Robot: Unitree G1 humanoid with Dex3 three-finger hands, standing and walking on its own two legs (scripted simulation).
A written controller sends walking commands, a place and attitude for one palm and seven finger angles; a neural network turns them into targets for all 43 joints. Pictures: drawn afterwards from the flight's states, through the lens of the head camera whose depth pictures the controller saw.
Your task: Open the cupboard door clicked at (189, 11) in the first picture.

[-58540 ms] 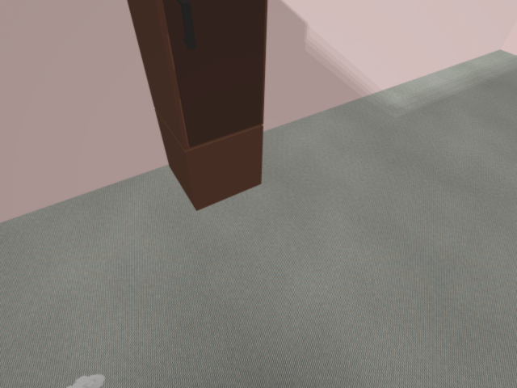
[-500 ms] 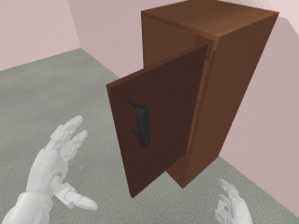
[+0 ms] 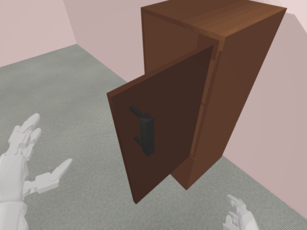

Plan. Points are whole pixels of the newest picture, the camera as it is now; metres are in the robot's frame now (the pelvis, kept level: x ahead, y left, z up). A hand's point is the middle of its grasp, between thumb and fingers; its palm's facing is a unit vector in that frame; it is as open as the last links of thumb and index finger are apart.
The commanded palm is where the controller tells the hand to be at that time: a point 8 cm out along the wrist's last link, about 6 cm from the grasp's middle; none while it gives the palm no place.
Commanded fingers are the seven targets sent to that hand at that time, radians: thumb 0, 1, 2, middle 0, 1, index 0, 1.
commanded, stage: draw the hand back to the body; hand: left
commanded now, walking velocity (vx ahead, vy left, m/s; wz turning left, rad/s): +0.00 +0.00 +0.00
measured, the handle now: (141, 131) +0.32 +0.07 +0.13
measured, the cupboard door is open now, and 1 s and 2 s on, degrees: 92 92 92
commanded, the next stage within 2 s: step back with the hand held close in 0.56 s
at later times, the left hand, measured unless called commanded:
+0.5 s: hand (46, 165) +0.19 +0.24 +0.15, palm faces +0.44 -0.82 -0.37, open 7.5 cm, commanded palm +0.14 +0.28 +0.17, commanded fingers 0.00 0.90 0.90 -0.20 -0.30 -0.20 -0.30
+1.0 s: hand (45, 169) +0.19 +0.25 +0.14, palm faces +0.30 -0.81 -0.50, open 7.4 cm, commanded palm +0.13 +0.30 +0.17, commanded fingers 0.00 0.90 0.90 -0.20 -0.30 -0.20 -0.30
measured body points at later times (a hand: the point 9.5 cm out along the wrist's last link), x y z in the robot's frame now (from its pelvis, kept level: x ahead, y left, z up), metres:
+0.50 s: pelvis +0.00 -0.01 +0.00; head -0.01 -0.03 +0.45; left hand +0.16 +0.28 +0.17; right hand +0.19 -0.24 -0.08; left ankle +0.00 +0.09 -0.74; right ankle -0.03 -0.11 -0.74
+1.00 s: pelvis -0.02 +0.00 +0.00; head +0.01 -0.01 +0.45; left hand +0.17 +0.29 +0.17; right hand +0.15 -0.25 -0.09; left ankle +0.00 +0.09 -0.74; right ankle -0.03 -0.11 -0.74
